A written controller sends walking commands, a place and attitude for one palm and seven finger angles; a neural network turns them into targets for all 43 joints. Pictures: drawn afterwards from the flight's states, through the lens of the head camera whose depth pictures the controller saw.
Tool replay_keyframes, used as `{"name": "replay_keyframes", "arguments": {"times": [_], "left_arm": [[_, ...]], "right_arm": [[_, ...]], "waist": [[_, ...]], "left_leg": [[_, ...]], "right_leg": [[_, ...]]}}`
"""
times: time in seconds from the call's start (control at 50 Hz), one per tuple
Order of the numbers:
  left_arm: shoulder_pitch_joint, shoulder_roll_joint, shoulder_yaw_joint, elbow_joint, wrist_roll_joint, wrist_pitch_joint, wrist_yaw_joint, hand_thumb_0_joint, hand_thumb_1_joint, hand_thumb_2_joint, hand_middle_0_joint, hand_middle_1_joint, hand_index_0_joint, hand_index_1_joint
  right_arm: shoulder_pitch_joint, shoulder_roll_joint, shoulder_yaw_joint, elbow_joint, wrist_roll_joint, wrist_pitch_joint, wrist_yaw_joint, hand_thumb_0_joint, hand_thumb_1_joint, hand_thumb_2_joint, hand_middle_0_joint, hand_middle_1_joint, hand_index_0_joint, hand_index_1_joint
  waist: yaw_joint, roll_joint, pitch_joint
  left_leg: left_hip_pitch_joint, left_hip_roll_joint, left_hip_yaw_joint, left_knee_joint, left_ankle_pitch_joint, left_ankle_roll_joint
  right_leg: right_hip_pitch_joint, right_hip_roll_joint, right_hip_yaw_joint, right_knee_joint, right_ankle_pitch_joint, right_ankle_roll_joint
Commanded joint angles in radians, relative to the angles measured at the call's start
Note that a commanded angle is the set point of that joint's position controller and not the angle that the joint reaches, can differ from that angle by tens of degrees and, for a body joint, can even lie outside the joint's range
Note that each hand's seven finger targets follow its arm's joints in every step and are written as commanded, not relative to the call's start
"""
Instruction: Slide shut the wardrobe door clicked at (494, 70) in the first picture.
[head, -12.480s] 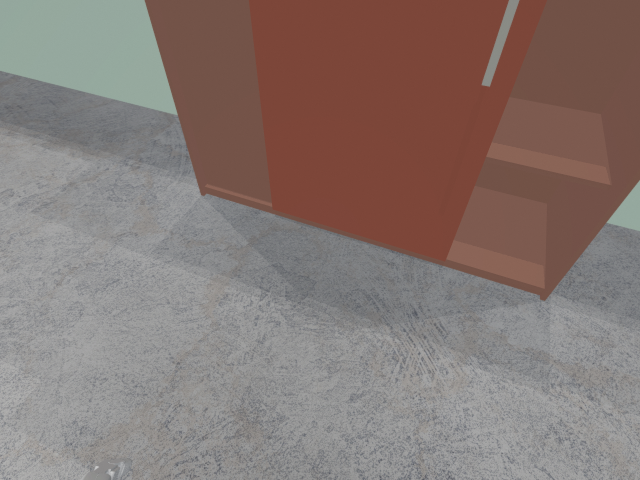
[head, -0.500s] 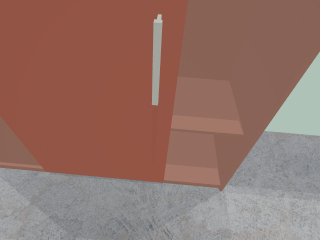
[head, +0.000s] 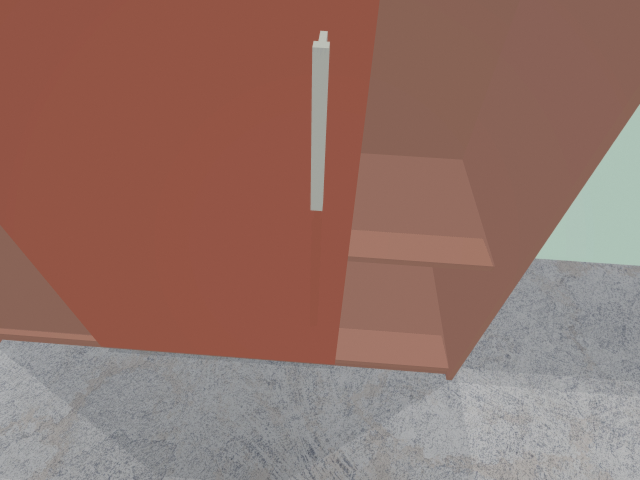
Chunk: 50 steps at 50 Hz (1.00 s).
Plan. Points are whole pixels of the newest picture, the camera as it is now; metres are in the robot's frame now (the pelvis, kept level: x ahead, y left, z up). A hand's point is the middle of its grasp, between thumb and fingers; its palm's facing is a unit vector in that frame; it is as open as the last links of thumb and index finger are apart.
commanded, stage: look again from close up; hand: left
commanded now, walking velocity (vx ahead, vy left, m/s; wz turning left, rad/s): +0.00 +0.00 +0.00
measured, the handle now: (319, 131) +0.57 +0.04 +0.15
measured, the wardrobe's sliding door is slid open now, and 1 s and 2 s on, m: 0.37 0.37 0.37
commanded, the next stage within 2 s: shuffle to correct the standing spot in 1.74 s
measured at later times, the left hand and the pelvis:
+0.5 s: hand out of the picture -0.02 +0.13 -0.18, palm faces +0.03 -0.99 -0.16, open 7.4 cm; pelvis +0.00 -0.02 +0.00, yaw +0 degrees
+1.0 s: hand out of the picture -0.02 +0.12 -0.18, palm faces +0.04 -0.99 -0.16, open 7.4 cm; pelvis +0.00 -0.03 +0.00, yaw +0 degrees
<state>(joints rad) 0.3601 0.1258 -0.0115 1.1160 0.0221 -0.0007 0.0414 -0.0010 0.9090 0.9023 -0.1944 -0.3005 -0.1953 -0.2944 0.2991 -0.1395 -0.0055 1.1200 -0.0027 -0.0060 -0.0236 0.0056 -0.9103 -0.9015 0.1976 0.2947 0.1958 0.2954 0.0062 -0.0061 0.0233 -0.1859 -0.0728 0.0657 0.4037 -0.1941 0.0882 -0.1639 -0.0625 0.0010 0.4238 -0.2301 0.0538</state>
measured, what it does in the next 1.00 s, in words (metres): stands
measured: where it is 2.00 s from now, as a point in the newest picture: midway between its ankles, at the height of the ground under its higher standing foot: outside the picture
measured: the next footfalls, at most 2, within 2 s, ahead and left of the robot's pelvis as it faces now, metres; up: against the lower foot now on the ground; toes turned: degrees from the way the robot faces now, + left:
none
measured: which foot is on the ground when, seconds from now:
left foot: down 0.00-1.00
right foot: down 0.00-1.00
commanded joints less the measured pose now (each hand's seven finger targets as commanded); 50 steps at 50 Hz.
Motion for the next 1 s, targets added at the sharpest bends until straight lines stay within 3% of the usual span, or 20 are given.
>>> {"name": "replay_keyframes", "arguments": {"times": [0.0,0.18,0.72,0.98], "left_arm": [[0.094,0.082,0.020,-0.012,-0.001,-0.012,0.011,0.000,0.900,0.900,-0.200,-0.300,-0.200,-0.300],[0.085,0.068,0.021,-0.011,-0.003,-0.019,0.013,0.000,0.900,0.900,-0.200,-0.300,-0.200,-0.300],[0.071,0.074,0.025,-0.022,-0.005,-0.020,0.009,0.000,0.900,0.900,-0.200,-0.300,-0.200,-0.300],[0.071,0.074,0.027,-0.021,-0.007,-0.025,0.008,0.000,0.900,0.900,-0.200,-0.300,-0.200,-0.300]], "right_arm": [[0.059,-0.116,-0.021,-0.027,-0.003,-0.011,-0.007,0.000,-0.900,-0.900,0.200,0.300,0.200,0.300],[0.063,-0.097,-0.017,-0.020,-0.004,-0.014,-0.008,0.000,-0.900,-0.900,0.200,0.300,0.200,0.300],[0.070,-0.086,-0.014,-0.013,-0.005,-0.007,-0.006,0.000,-0.900,-0.900,0.200,0.300,0.200,0.300],[0.064,-0.081,-0.012,-0.010,-0.006,-0.011,-0.009,0.000,-0.900,-0.900,0.200,0.300,0.200,0.300]], "waist": [[-0.005,0.020,0.066],[-0.010,-0.014,0.070],[-0.007,-0.001,0.085],[-0.008,-0.003,0.056]], "left_leg": [[-0.050,0.176,-0.179,-0.153,-0.084,-0.048],[-0.024,0.167,-0.145,-0.110,0.007,-0.050],[-0.057,0.165,-0.145,-0.103,-0.060,-0.057],[-0.023,0.164,-0.132,-0.068,0.042,-0.058]], "right_leg": [[-0.033,-0.034,0.021,-0.047,0.047,-0.050],[-0.051,-0.040,0.041,-0.058,0.077,-0.056],[-0.067,-0.033,0.055,-0.079,0.013,-0.068],[-0.058,-0.037,0.065,-0.082,0.062,-0.072]]}}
